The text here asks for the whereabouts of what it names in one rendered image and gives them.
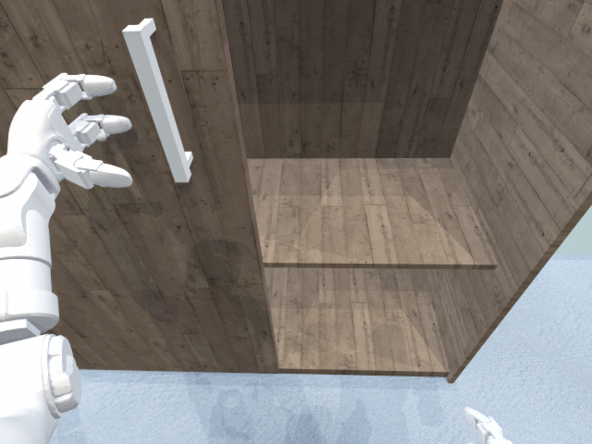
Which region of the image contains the wardrobe door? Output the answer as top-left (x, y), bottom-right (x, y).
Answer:
top-left (0, 0), bottom-right (279, 374)

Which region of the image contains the left robot hand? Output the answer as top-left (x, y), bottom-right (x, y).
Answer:
top-left (7, 73), bottom-right (132, 190)

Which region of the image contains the left robot forearm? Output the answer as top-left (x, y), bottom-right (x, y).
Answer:
top-left (0, 154), bottom-right (60, 345)

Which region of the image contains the handle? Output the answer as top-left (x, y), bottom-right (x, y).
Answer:
top-left (122, 18), bottom-right (193, 182)

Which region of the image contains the robot left upper arm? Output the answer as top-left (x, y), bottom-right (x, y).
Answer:
top-left (0, 334), bottom-right (81, 444)

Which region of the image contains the right robot hand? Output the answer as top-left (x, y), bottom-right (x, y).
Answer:
top-left (463, 407), bottom-right (512, 444)

